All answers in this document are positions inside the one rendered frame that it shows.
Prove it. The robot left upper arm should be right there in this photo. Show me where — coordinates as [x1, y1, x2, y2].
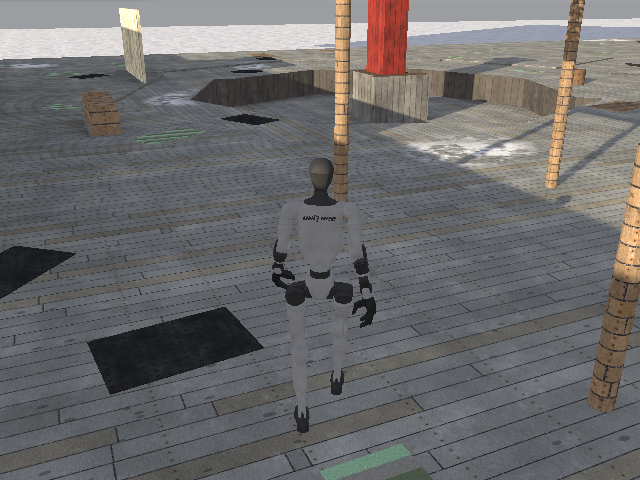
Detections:
[276, 200, 300, 254]

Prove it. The robot torso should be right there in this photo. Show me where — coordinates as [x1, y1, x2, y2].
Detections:
[297, 196, 344, 300]

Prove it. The right robot forearm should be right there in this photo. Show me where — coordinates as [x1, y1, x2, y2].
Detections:
[353, 244, 374, 299]

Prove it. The left robot forearm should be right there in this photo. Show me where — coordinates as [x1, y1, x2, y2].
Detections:
[272, 239, 287, 274]

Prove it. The robot right upper arm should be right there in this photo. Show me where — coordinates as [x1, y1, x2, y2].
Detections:
[341, 201, 364, 259]

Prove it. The left robot hand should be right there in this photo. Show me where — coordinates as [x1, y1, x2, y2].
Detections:
[272, 269, 295, 289]

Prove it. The right robot hand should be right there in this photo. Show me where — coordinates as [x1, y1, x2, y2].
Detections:
[352, 297, 376, 328]

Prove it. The left robot shin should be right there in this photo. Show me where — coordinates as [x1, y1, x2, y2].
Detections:
[291, 346, 308, 418]

